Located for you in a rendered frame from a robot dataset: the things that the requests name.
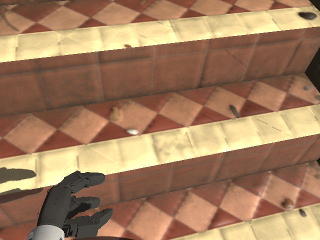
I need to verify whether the robot left forearm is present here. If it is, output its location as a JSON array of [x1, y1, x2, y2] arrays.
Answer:
[[26, 224, 65, 240]]

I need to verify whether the robot left hand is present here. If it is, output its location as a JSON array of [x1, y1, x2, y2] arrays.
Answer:
[[37, 170, 113, 239]]

